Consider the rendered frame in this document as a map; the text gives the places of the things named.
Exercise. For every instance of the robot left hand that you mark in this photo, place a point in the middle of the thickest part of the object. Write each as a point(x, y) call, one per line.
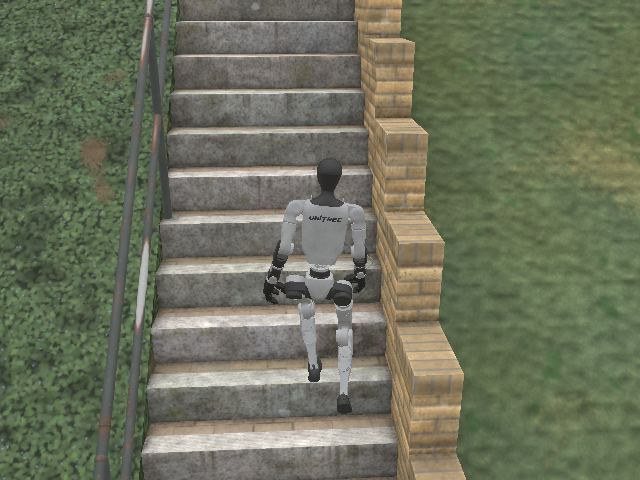
point(269, 288)

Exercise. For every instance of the robot right thigh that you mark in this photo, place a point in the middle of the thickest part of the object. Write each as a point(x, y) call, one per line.
point(342, 295)

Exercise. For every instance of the robot left upper arm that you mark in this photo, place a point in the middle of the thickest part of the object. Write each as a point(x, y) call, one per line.
point(293, 209)

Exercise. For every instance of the robot left thigh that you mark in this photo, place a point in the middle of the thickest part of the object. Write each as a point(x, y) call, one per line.
point(295, 289)

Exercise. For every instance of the robot right upper arm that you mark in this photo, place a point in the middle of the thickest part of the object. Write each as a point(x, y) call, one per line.
point(356, 214)

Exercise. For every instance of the robot thigh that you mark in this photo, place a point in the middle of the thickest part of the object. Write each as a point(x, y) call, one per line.
point(342, 295)
point(295, 289)

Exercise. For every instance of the robot right forearm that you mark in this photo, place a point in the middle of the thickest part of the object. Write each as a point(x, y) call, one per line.
point(360, 265)

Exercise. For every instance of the robot right hand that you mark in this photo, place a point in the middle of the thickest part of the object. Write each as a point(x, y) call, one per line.
point(352, 279)

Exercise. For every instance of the robot left forearm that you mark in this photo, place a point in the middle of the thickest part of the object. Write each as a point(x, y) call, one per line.
point(277, 266)

